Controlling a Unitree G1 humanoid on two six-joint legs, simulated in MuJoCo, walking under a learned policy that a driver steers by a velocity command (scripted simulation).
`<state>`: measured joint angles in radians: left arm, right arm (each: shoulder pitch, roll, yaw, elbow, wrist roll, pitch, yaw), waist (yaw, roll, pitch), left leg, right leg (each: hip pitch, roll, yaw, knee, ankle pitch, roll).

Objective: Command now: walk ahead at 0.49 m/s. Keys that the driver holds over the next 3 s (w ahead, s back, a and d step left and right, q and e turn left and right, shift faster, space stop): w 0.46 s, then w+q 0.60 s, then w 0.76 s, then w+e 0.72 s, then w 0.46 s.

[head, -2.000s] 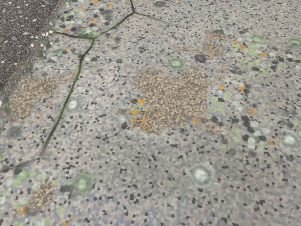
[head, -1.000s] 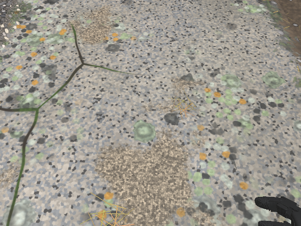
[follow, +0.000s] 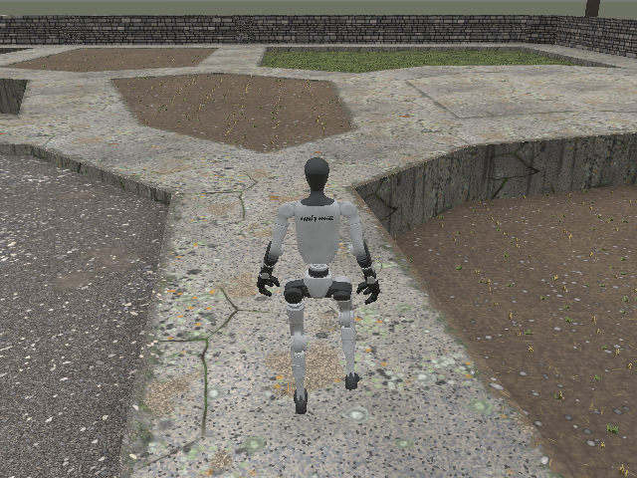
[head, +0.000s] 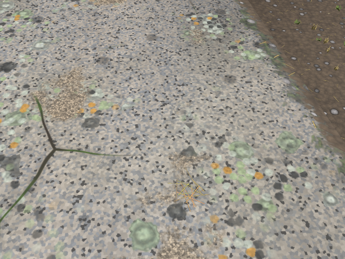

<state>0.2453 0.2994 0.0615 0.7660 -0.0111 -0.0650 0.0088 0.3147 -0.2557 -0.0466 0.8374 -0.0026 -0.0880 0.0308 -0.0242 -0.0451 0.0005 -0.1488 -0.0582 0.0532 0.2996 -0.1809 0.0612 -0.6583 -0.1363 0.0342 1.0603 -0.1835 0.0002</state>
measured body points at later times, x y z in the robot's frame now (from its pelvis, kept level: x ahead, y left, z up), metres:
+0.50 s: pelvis +0.29 -0.06 +0.00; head +0.31 -0.07 +0.45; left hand +0.35 +0.21 -0.11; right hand +0.42 -0.33 -0.12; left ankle +0.31 +0.11 -0.67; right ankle +0.31 -0.15 -0.75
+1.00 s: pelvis +0.56 +0.04 -0.01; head +0.60 +0.06 +0.44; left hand +0.63 +0.33 -0.12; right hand +0.73 -0.21 -0.12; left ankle +0.59 +0.11 -0.75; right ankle +0.56 -0.13 -0.66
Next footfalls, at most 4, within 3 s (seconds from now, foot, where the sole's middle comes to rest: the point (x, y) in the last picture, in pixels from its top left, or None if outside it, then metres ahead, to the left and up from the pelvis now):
0.28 right None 0.35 -0.15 -0.78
0.84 left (143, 227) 0.63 0.12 -0.78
1.34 right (167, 158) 0.97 0.02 -0.78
1.84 left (100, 131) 1.14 0.35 -0.78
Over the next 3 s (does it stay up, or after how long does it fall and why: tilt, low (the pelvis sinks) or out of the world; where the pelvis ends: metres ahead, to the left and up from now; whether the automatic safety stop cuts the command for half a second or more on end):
stays up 1.67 0.32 -0.02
